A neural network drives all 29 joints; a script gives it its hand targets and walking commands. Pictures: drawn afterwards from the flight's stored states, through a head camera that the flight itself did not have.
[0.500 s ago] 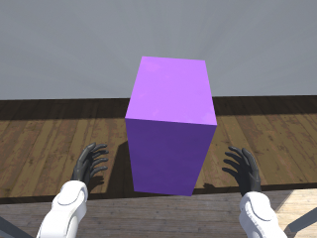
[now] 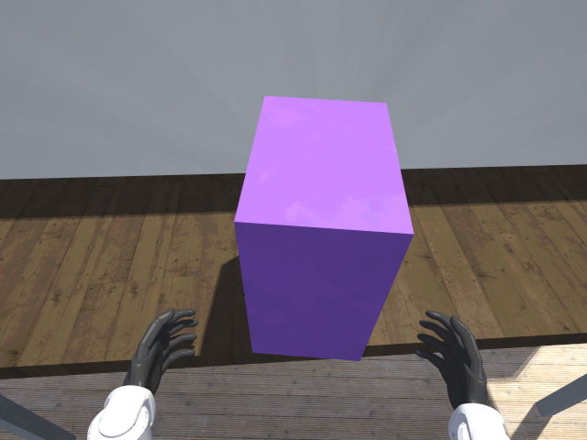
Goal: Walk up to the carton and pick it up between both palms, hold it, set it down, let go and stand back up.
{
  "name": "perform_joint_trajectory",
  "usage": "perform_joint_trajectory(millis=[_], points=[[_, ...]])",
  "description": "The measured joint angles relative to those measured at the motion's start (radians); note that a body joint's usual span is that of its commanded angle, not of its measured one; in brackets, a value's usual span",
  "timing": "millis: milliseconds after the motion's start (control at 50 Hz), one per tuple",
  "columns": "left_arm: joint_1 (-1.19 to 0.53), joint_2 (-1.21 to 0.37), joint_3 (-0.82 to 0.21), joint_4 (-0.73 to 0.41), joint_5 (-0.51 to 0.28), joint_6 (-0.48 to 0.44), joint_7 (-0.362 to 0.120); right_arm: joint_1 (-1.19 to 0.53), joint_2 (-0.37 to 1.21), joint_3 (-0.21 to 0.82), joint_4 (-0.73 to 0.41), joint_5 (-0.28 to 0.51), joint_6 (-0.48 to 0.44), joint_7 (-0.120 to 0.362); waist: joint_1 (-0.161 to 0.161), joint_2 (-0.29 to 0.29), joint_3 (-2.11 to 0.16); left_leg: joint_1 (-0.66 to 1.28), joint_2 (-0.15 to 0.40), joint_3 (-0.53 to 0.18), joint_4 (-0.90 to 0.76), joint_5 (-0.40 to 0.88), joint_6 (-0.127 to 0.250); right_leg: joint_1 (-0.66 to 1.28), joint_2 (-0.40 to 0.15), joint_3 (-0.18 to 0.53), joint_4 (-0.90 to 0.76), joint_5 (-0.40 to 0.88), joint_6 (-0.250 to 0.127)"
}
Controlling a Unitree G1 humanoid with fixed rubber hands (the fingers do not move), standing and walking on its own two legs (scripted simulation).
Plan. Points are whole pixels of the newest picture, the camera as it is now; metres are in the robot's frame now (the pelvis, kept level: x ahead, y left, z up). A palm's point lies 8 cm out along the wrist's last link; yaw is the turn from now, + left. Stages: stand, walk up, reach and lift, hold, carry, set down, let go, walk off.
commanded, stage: set down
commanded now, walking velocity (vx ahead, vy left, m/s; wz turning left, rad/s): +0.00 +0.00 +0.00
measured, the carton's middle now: (315, 236) +0.38 -0.02 +0.08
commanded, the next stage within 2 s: let go in 0.98 s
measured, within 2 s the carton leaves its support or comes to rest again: neither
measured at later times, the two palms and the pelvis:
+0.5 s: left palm (146, 386) +0.20 +0.19 +0.00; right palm (452, 419) +0.17 -0.20 -0.04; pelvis +0.01 +0.00 +0.00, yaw +0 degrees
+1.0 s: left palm (149, 378) +0.21 +0.19 +0.00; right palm (459, 432) +0.17 -0.22 -0.07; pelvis -0.02 -0.03 +0.00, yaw +1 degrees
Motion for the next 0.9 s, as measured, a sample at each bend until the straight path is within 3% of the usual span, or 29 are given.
perform_joint_trajectory(millis=[240,440,620,900], points=[[0.04,-0.032,-0.015,0.035,0.04,-0.07,0.003,0.055,-0.016,-0.005,0.132,-0.034,-0.067,0.053,0.023,0.003,0.019,0.025,-0.001,0.003,0.001,-0.01,0.005,0.029,-0.001,0.005,-0.009,-0.004,0.005],[0.028,-0.057,0.0,0.088,0.074,-0.1,-0.032,0.029,-0.039,-0.004,0.254,-0.059,-0.111,0.066,0.028,0.028,0.023,0.054,-0.002,-0.001,-0.014,-0.008,0.003,0.054,-0.002,0.0,-0.014,-0.01,0.003],[-0.041,-0.082,0.026,0.163,0.095,-0.072,-0.065,-0.03,-0.055,0.003,0.4,-0.092,-0.094,0.078,0.049,0.046,0.023,0.075,-0.001,-0.015,-0.026,0.001,-0.007,0.071,-0.002,-0.015,-0.005,-0.016,-0.007],[-0.184,-0.083,0.103,0.289,0.114,0.005,-0.132,-0.111,-0.061,0.008,0.522,-0.15,-0.064,0.066,0.062,0.054,0.028,0.074,0.011,-0.01,-0.038,0.031,-0.026,0.051,0.006,-0.023,0.026,-0.009,-0.028]])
